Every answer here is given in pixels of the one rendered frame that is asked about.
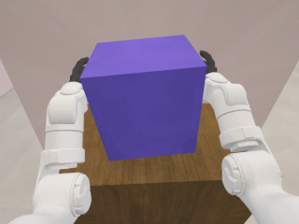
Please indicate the carton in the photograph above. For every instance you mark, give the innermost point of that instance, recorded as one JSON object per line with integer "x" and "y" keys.
{"x": 146, "y": 96}

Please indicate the pedestal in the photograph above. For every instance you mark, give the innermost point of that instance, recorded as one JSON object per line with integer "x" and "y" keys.
{"x": 171, "y": 189}

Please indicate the left robot upper arm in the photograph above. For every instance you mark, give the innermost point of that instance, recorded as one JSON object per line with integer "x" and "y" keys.
{"x": 59, "y": 199}

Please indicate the robot right hand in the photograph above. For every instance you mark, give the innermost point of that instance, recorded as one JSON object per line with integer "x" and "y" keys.
{"x": 210, "y": 64}

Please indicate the right robot forearm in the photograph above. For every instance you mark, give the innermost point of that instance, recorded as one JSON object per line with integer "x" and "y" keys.
{"x": 233, "y": 114}

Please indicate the right robot upper arm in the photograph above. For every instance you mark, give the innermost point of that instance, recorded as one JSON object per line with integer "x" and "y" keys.
{"x": 254, "y": 177}

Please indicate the robot left hand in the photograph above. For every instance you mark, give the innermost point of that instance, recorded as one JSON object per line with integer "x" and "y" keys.
{"x": 78, "y": 69}

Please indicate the left robot forearm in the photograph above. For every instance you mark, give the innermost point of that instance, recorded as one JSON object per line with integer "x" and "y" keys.
{"x": 64, "y": 131}

